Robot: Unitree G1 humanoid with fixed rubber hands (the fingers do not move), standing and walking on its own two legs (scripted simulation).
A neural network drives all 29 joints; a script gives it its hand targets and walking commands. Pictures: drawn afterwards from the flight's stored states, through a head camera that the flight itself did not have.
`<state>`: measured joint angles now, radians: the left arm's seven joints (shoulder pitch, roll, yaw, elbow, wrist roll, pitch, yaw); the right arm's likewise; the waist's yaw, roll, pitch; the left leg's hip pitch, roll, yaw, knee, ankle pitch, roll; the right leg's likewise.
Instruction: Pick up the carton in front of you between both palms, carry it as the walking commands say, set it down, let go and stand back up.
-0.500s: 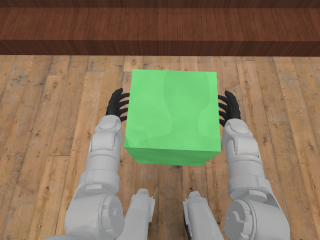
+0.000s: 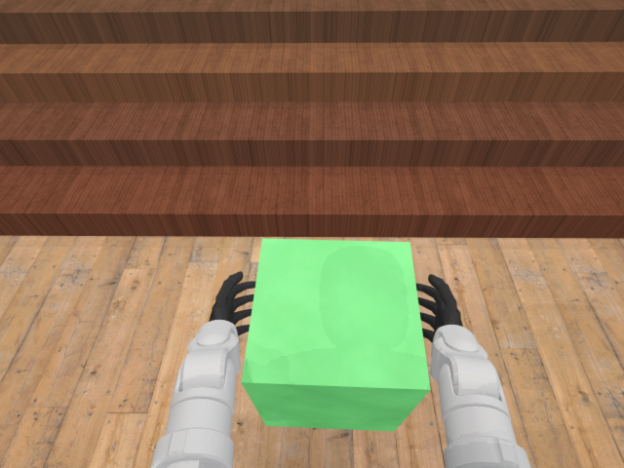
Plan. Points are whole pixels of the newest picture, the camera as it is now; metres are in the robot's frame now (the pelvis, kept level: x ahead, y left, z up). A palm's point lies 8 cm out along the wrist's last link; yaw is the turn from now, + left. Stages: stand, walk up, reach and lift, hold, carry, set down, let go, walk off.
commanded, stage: reach and lift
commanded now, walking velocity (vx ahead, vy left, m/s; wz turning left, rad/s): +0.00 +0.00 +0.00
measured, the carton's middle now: (332, 341) +0.32 +0.00 -0.08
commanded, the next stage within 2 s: hold in 1.18 s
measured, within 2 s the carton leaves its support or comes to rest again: neither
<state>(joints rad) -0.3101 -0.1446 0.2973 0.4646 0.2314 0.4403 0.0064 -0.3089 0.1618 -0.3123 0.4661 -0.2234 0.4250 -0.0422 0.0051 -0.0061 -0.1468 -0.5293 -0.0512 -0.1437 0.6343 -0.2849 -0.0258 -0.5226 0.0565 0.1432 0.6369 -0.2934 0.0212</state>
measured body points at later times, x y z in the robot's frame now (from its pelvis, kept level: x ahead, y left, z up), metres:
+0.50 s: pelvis -0.01 +0.00 +0.02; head -0.03 +0.00 +0.47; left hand +0.30 +0.15 +0.03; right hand +0.30 -0.15 +0.03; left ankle +0.02 +0.13 -0.72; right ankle +0.01 -0.13 -0.72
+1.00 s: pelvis +0.01 +0.00 +0.02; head -0.02 +0.00 +0.47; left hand +0.31 +0.15 +0.04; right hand +0.31 -0.15 +0.05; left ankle +0.02 +0.13 -0.72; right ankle +0.01 -0.13 -0.72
